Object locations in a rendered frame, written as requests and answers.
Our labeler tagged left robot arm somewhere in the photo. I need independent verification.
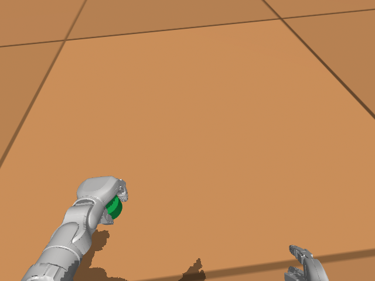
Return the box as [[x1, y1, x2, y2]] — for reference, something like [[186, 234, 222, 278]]
[[21, 196, 104, 281]]

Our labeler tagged tin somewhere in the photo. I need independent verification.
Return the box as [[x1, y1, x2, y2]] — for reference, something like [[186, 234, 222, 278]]
[[105, 195, 122, 220]]

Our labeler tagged left robot hand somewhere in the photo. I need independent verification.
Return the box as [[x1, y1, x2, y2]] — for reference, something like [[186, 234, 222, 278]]
[[77, 176, 128, 225]]

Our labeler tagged right robot hand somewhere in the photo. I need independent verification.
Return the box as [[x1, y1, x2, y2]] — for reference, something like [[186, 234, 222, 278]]
[[284, 245, 329, 281]]

